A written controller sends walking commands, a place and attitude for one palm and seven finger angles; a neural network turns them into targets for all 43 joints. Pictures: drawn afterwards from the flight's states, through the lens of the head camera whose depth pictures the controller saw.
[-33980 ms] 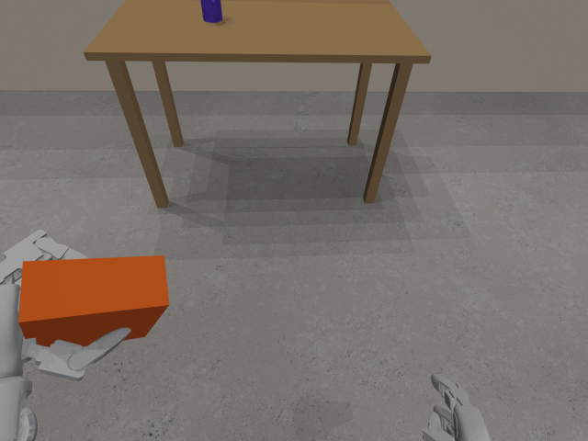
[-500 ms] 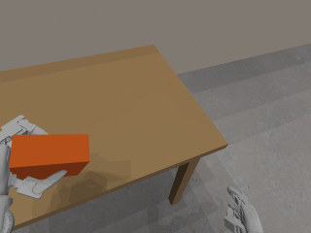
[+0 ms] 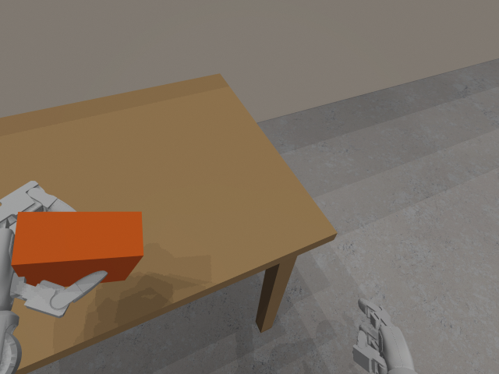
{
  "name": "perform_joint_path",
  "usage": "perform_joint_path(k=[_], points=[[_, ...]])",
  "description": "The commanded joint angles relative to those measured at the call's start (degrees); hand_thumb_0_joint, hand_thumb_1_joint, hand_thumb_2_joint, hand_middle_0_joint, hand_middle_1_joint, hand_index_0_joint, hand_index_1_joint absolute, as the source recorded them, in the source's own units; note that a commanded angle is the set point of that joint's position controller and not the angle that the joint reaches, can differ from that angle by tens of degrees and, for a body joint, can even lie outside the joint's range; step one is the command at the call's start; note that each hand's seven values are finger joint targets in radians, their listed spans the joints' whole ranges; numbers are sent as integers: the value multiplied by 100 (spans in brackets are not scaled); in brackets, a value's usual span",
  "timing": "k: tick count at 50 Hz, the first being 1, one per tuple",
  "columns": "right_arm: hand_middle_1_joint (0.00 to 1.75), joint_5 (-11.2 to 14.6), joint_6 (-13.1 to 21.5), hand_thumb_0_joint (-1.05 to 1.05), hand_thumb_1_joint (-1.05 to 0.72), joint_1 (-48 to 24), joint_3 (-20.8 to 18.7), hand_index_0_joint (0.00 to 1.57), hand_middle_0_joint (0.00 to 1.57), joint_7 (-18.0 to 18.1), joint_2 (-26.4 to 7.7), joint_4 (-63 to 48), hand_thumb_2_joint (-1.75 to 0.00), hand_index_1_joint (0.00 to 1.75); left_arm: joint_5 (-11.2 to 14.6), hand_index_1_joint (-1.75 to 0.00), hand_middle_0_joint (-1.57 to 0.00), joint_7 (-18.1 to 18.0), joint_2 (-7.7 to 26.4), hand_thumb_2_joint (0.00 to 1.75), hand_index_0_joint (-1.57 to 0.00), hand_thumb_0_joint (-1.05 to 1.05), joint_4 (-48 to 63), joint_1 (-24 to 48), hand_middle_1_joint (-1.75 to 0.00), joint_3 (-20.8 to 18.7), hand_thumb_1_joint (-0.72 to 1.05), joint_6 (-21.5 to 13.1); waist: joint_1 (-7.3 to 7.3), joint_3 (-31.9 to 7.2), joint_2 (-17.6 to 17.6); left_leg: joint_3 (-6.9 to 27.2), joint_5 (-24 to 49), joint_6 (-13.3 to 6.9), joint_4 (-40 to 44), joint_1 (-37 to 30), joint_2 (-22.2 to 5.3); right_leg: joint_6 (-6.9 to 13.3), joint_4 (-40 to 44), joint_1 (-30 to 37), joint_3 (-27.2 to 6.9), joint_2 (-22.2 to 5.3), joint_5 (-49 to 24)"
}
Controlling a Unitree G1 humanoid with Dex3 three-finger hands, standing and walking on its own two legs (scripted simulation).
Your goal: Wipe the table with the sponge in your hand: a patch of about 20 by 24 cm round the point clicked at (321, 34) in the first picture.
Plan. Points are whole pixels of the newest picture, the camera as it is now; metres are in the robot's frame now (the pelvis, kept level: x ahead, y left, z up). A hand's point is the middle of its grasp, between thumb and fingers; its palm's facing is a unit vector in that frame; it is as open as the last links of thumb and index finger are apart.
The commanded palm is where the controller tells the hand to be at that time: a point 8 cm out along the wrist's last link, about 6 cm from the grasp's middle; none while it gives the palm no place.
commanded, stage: shuffle to correct the standing spot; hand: left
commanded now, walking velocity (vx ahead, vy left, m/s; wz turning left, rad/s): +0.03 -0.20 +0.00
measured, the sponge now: (99, 251) +0.23 +0.21 +0.14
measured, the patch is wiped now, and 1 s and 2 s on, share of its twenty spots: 0.00 0.00 0.00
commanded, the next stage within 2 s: come to a stop and stand still in 0.34 s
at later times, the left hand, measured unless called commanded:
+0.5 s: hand (96, 263) +0.21 +0.20 +0.15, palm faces +0.31 -0.87 -0.39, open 9.6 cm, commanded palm +0.16 +0.24 +0.17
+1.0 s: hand (43, 286) +0.18 +0.25 +0.14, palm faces +0.29 -0.88 -0.38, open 9.6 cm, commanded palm +0.13 +0.30 +0.17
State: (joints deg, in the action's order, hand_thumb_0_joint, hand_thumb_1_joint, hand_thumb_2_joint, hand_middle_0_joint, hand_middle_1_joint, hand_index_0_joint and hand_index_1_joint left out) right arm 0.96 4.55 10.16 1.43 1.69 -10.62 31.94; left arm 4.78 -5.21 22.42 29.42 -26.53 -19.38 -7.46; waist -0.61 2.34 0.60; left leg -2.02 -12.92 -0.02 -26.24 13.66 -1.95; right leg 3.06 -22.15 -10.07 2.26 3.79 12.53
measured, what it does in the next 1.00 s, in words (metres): stands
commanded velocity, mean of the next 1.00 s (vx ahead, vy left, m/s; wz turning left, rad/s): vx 0.01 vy -0.08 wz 0.00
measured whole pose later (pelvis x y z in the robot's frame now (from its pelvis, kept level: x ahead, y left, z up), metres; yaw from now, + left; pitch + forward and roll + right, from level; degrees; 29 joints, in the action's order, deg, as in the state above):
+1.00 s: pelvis -0.03 +0.02 +0.00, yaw +0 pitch -1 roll -1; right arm 0.3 6.7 11.9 -0.1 2.3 -11.9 32.9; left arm 2.7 -4.2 21.9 27.4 -27.6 -17.2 -11.8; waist -1.2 3.4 1.8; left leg -3.6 -11.7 -1.7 -27.8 15.3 -1.0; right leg 2.0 -25.0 -12.4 1.9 2.4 11.9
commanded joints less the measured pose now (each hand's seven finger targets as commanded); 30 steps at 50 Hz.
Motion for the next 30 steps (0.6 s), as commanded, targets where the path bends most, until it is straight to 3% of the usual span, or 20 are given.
perform_joint_path(k=[1,2,5,6,7,10,11,12,15,16,17,20,21,23,25,26,27,30], points=[[30,59,232,0,-90,-521,-374,20,20,54,-791,-913,-90,30,109,-160,-120,-155,1025,130,-120,0,1359,249,-160,-808,10,-294,30,-1136,-522,499,1393,-147,83,-647,-675,-125,135,166,-561,-717,-1387],[30,13,205,0,-90,-475,-367,20,20,60,-792,-894,-90,30,131,-160,-120,-130,880,130,-120,0,1341,211,-160,-689,10,-296,32,-1117,-476,455,1410,-164,23,-590,-688,-122,169,173,-518,-706,-1466],[30,47,197,0,-90,-475,-406,20,20,79,-814,-927,-90,30,166,-160,-120,-106,998,130,-120,0,1373,218,-160,-772,10,-251,33,-1088,-407,395,1599,-142,-159,-563,-684,-109,148,221,-625,-795,-1833],[30,81,176,0,-90,-511,-387,20,20,77,-790,-895,-90,30,160,-160,-120,-144,1058,130,-120,0,1369,158,-160,-810,10,-211,48,-1103,-414,397,1541,-138,-146,-589,-664,-104,107,211,-603,-809,-1754],[30,51,156,0,-90,-482,-386,20,20,83,-795,-894,-90,30,179,-160,-120,-116,904,130,-120,0,1368,137,-160,-685,10,-209,50,-1076,-295,361,1431,-156,-187,-563,-659,-109,155,175,-596,-786,-1722],[30,63,139,0,-90,-486,-418,20,20,104,-811,-912,-90,30,211,-160,-120,-107,1042,130,-120,0,1407,160,-160,-803,10,-194,51,-992,-232,280,1258,-135,-364,-440,-606,-91,208,189,-729,-906,-1904],[30,93,122,0,-90,-527,-405,20,20,98,-798,-881,-90,30,200,-160,-120,-149,1121,130,-120,0,1393,102,-160,-852,10,-162,65,-981,-342,280,1177,-140,-348,-493,-580,-67,190,107,-763,-943,-1798],[30,63,99,0,-90,-468,-396,20,20,99,-792,-860,-90,30,221,-160,-120,-134,952,130,-120,0,1402,115,-160,-729,10,-176,79,-1027,-253,269,1144,-144,-364,-450,-574,-60,190,167,-696,-915,-1758],[30,80,100,0,-90,-487,-432,20,20,111,-813,-898,-90,30,246,-160,-120,-115,1059,130,-120,0,1467,105,-160,-827,10,-183,66,-992,-205,259,1119,-140,-432,-429,-564,-90,203,165,-758,-964,-1871],[30,98,83,0,-90,-543,-402,20,20,111,-810,-870,-90,30,228,-160,-120,-155,1146,130,-120,0,1394,36,-160,-873,10,-152,76,-896,-422,285,1061,-152,-350,-443,-559,-89,210,51,-759,-975,-1683],[30,70,61,0,-90,-508,-395,20,20,111,-795,-857,-90,30,247,-160,-120,-128,964,130,-120,0,1389,16,-160,-738,10,-160,80,-902,-343,275,960,-166,-335,-433,-577,-127,247,41,-707,-920,-1551],[30,93,65,0,-90,-515,-413,20,20,115,-801,-897,-90,30,270,-160,-120,-104,1017,130,-120,0,1338,91,-160,-782,10,-147,64,-768,-27,225,545,-162,-456,-305,-510,-207,399,-33,-827,-976,-1334],[30,113,58,0,-90,-567,-390,20,20,117,-795,-860,-90,30,249,-160,-120,-146,1101,130,-120,0,1305,92,-160,-813,10,-126,79,-719,-225,240,410,-172,-393,-367,-490,-165,437,-172,-855,-1009,-1072],[30,95,65,0,-90,-549,-396,20,20,121,-812,-879,-90,30,258,-160,-120,-137,997,130,-120,0,1291,121,-160,-740,10,-137,68,-675,-230,252,220,-193,-375,-358,-468,-250,568,-244,-935,-980,-829],[30,120,95,0,-90,-588,-372,20,20,111,-796,-864,-90,30,232,-160,-120,-174,966,130,-120,0,1232,126,-160,-732,10,-152,42,-680,-185,255,239,-205,-460,-352,-367,-351,734,-133,-1096,-1077,-850],[30,129,100,0,-90,-631,-361,20,20,112,-826,-803,-90,30,193,-160,-120,-217,1042,130,-120,0,1260,137,-160,-744,10,-150,46,-706,-386,315,306,-221,-370,-443,-356,-317,706,-123,-1065,-1108,-868],[30,109,106,0,-90,-610,-341,20,20,113,-804,-798,-90,30,190,-160,-120,-215,905,130,-120,0,1268,144,-160,-643,10,-172,46,-717,-298,351,384,-229,-298,-445,-357,-317,688,-47,-969,-1059,-915],[30,96,149,0,-90,-658,-354,20,20,116,-832,-799,-90,30,158,-160,-120,-218,956,130,-120,0,1256,138,-160,-701,10,-194,6,-750,-222,366,701,-246,-210,-457,-376,-434,620,193,-934,-1022,-1483]])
